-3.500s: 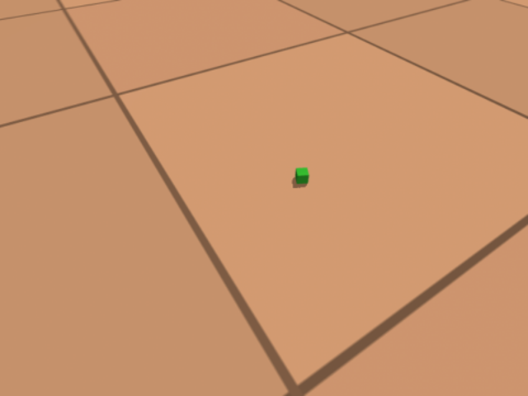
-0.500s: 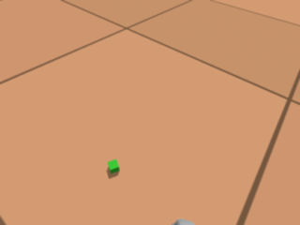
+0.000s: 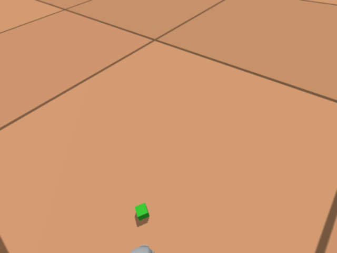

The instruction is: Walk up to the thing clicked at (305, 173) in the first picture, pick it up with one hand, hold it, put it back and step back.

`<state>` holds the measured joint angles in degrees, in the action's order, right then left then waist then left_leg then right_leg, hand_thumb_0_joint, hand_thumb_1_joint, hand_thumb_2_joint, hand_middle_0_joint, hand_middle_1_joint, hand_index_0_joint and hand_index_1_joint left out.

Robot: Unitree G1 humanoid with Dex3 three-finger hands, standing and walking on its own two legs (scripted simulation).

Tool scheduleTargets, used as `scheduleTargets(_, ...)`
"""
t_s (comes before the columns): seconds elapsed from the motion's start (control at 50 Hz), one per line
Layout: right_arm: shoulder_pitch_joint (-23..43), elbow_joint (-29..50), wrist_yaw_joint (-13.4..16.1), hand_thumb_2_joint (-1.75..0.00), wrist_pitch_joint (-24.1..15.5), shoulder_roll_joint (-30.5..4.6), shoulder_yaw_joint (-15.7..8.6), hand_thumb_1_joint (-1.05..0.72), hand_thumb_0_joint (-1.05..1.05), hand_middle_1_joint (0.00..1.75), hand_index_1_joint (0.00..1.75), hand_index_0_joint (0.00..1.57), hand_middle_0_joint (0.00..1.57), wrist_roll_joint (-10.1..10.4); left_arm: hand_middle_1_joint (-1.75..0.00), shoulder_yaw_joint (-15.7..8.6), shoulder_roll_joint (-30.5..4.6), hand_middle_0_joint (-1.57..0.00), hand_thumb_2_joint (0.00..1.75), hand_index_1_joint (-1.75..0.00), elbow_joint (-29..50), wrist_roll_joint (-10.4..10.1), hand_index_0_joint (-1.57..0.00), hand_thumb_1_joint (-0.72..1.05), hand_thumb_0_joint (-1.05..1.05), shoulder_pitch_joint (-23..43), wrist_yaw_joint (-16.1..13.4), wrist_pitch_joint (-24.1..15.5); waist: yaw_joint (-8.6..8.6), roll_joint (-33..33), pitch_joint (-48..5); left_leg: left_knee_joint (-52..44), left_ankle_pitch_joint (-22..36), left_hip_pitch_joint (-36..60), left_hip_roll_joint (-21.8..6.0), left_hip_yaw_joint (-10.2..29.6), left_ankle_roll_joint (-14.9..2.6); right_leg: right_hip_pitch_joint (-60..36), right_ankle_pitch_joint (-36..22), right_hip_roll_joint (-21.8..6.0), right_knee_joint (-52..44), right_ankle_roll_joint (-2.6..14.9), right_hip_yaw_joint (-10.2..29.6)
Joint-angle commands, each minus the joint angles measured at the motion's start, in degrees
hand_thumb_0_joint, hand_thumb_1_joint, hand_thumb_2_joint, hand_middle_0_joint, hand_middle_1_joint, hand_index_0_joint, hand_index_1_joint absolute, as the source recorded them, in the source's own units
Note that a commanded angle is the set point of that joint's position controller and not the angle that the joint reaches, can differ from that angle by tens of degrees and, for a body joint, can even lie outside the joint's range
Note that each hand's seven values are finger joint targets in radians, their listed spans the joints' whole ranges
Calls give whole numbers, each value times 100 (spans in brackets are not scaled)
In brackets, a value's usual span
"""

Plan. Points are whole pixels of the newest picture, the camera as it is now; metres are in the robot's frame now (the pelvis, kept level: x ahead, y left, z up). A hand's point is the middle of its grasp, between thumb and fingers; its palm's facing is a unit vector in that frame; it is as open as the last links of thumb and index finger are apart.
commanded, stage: walk up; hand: left
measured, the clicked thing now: (142, 211) +0.49 +0.24 -0.74
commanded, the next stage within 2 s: stand in 1.86 s
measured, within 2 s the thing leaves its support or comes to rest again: neither
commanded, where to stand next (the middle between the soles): +0.10 +0.01 m, yaw +0 degrees
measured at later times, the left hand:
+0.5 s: hand out of the picture +0.11 +0.29 -0.16, palm faces -0.04 -0.92 -0.39, open 7.4 cm
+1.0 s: hand (91, 235) +0.22 +0.26 -0.15, palm faces -0.03 -0.95 -0.32, open 7.4 cm
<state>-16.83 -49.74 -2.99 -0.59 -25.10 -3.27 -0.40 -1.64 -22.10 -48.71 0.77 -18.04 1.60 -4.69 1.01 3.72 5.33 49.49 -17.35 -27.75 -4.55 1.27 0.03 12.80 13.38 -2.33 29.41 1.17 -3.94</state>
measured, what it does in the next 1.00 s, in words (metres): steps on the spot: left foot, then right foot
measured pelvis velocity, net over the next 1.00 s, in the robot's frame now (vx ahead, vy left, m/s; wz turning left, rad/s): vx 0.09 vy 0.02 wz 0.00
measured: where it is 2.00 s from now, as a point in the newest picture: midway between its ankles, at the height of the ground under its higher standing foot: outside the picture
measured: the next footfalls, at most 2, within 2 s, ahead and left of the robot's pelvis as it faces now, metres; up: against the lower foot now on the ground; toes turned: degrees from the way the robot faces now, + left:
left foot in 0.12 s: +0.14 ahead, +0.15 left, +0.00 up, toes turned +0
right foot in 0.44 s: +0.12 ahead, -0.11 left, +0.00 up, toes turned -3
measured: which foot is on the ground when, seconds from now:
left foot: up 0.00-0.10, down 0.12-1.00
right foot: down 0.00-0.14, up 0.16-0.42, down 0.44-1.00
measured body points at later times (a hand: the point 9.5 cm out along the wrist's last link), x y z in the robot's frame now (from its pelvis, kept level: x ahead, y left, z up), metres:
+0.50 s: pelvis +0.06 +0.02 -0.01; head +0.07 +0.02 +0.44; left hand +0.11 +0.34 -0.13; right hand +0.13 -0.30 -0.13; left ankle +0.11 +0.15 -0.74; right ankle +0.08 -0.11 -0.74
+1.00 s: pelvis +0.09 +0.02 +0.01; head +0.10 +0.02 +0.46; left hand +0.22 +0.31 -0.12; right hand +0.17 -0.30 -0.12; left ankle +0.11 +0.15 -0.74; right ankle +0.08 -0.11 -0.74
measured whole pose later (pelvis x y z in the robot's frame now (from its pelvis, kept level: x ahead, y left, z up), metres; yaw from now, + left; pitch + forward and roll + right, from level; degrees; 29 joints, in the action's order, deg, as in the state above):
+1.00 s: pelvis +0.09 +0.02 +0.01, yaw +0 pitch -2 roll +0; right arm -5.1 -65.1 -0.3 -1.1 -21.0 0.0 0.0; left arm 0.2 -20.0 -63.1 -0.2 -1.8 0.6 -0.7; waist -1.0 -0.8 3.0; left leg 24.5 -11.9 -10.5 -2.0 -0.3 1.5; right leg 7.9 14.6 -1.9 24.6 -0.9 -2.2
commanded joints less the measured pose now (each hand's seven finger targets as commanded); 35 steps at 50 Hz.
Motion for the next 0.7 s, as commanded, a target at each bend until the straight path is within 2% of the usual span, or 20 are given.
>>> scheduleTargets(0.0, -52, 158, 131, -90, -153, -670, -195, -90, 0, 30, 30, 20, 20, -5, -30, -398, -1435, -20, 90, -30, 333, 2, -20, 90, 0, 275, -162, -16, 18, -1434, -270, -835, 640, 926, 102, -339, 113, 701, -1985, -1067, -612, 991, 578)
scheduleTargets(0.04, -91, 45, 191, -90, -193, -637, -197, -90, 0, 30, 30, 20, 20, 2, -30, -365, -1452, -20, 90, -30, 284, -60, -20, 90, 0, 392, -182, 72, -88, -1217, -470, -1280, 1068, 1380, 246, -467, 29, 721, -2157, -1019, -93, 885, 497)
scheduleTargets(0.08, -277, -113, 259, -90, -244, -770, -230, -90, 0, 30, 30, 20, 20, -11, -30, -277, -1296, -20, 90, -30, 301, -116, -20, 90, 0, 585, -195, 169, -267, -837, -619, -1877, 1402, 1938, 346, -446, -83, 950, -1266, -808, 549, 613, 470)
scheduleTargets(0.1, -320, -142, 299, -90, -266, -1041, -280, -90, 0, 30, 30, 20, 20, -64, -30, -187, -1053, -20, 90, -30, 288, -136, -20, 90, 0, 452, -196, 221, -270, -180, -742, -2290, 1530, 2170, -210, 271, -235, 1226, -346, -559, 952, 373, 413)
scheduleTargets(0.12, -81, -16, 324, -90, -308, -1311, -287, -90, 0, 30, 30, 20, 20, -107, -30, -106, -757, -20, 90, -30, 217, -217, -20, 90, 0, 184, -198, 280, -86, 715, -877, -2869, 1338, 2030, -1250, 1842, -564, 1271, 947, 71, 1600, 67, 198)
scheduleTargets(0.14, -181, 32, 272, -90, -334, -1655, -367, -90, 0, 30, 30, 20, 20, -34, -30, -166, -1078, -20, 90, -30, 129, -154, -20, 90, 0, -158, -195, 312, -107, 662, -938, -3201, -56, 2148, -1574, 2456, -1135, 1501, 2068, 265, 2191, 130, 300)
scheduleTargets(0.16, -89, -28, 260, -90, -299, -1849, -482, -90, 0, 30, 30, 20, 20, -30, -30, -242, -1332, -20, 90, -30, -44, -47, -20, 90, 0, -125, -227, 348, -222, 874, -875, -3351, -1314, 2154, -1729, 2858, -1393, 1743, 2109, -27, 2666, 137, 491)
scheduleTargets(0.2, 167, 58, 300, -90, -269, -1498, -383, -90, 0, 30, 30, 20, 20, -50, -30, -306, -1468, -20, 90, -30, -210, -25, -20, 90, 0, 28, -208, 353, -197, 753, -667, -3353, -1454, 1928, -1263, 2169, -1153, 1768, 1793, -124, 2577, 98, 750)
scheduleTargets(0.24, 305, 61, 305, -90, -292, -1332, -301, -90, 0, 30, 30, 20, 20, -69, -30, -301, -1310, -20, 90, -30, -278, -46, -20, 90, 0, 20, -158, 348, -130, 887, -584, -3190, -714, 1762, -957, 1506, -972, 1573, 1474, -174, 2165, 88, 661)
scheduleTargets(0.34, 562, 119, 294, -90, -251, -1290, -256, -90, 0, 30, 30, 20, 20, -96, -30, -282, -1114, -20, 90, -30, -495, -1, -20, 90, 0, 102, -164, 289, -141, 828, -540, -2890, 220, 1236, -996, 1074, -1112, 754, 1202, -41, 1182, -40, 287)
scheduleTargets(0.4, 996, 143, 268, -90, -143, -1036, -125, -90, 0, 30, 30, 20, 20, -17, -30, -294, -992, -20, 90, -30, -764, 31, -20, 90, 0, -75, -205, 218, 106, 306, -571, -2276, 16, 481, -653, 530, -773, -396, 110, 195, -117, -1, 99)
scheduleTargets(0.42, 1005, 131, 268, -90, -126, -820, -31, -90, 0, 30, 30, 20, 20, 40, -30, -319, -1060, -20, 90, -30, -767, 52, -20, 90, 0, -55, -233, 194, 187, 41, -646, -1992, -51, 361, -542, 377, -542, -606, -58, 23, -375, 89, 380)
scheduleTargets(0.44, 843, 106, 265, -90, -111, -568, 47, -90, 0, 30, 30, 20, 20, 88, -30, -372, -1322, -20, 90, -30, -722, 120, -20, 90, 0, 123, -255, 154, 80, -777, -528, -1439, -183, 98, -224, 161, -298, -485, 356, -648, -868, 298, 1487)
scheduleTargets(0.46, 892, 54, 271, -90, -82, -473, 75, -90, 0, 30, 30, 20, 20, 90, -30, -377, -1649, -20, 90, -30, -566, 113, -20, 90, 0, 562, -252, 120, -59, -1344, -239, -1078, -730, 83, 311, -192, -98, 202, 1412, -1421, -1506, 666, 2682)
scheduleTargets(0.48, 783, -175, 304, -90, -64, -761, -24, -90, 0, 30, 30, 20, 20, 56, -30, -364, -1800, -20, 90, -30, -490, 98, -20, 90, 0, 1089, -213, 156, -167, -1354, -77, -794, -1074, 905, 242, -73, -107, 1104, 1705, -1645, -1418, 985, 2672)
scheduleTargets(0.5, 556, -346, 300, -90, -97, -843, -63, -90, 0, 30, 30, 20, 20, 34, -30, -295, -1560, -20, 90, -30, -421, 63, -20, 90, 0, 1377, -194, 192, -367, -1160, -40, -1203, -837, 1440, 181, -42, -140, 1406, 1558, -1354, -1161, 858, 2128)
scheduleTargets(0.52, 490, -459, 290, -90, -140, -872, -41, -90, 0, 30, 30, 20, 20, 60, -30, -223, -1322, -20, 90, -30, -430, 9, -20, 90, 0, 1414, -182, 209, -426, -952, -90, -1811, -363, 1681, 138, -13, -151, 1352, 1220, -984, -953, 541, 1505)
scheduleTargets(0.56, 673, -553, 278, -90, -198, -949, -45, -90, 0, 30, 30, 20, 20, 68, -30, -152, -1080, -20, 90, -30, -534, -47, -20, 90, 0, 1315, -175, 196, -284, -766, -404, -2336, 591, 1715, -209, 494, -304, 825, 158, -438, -446, 159, 884)
scheduleTargets(0.62, 1000, -588, 273, -90, -210, -931, 58, -90, 0, 30, 30, 20, 20, 38, -30, -156, -1201, -20, 90, -30, -750, -57, -20, 90, 0, 1067, -151, 203, -70, -946, -667, -2356, 234, 1462, -171, 451, -313, 205, 369, -460, -689, 165, 1023)
scheduleTargets(0.68, 945, -837, 284, -90, -211, -907, 78, -90, 0, 30, 30, 20, 20, 54, -30, -153, -1199, -20, 90, -30, -832, -57, -20, 90, 0, 1359, -184, 192, -170, -746, -724, -2370, 1260, 1661, -123, 253, -182, -84, -405, -602, -715, 190, 996)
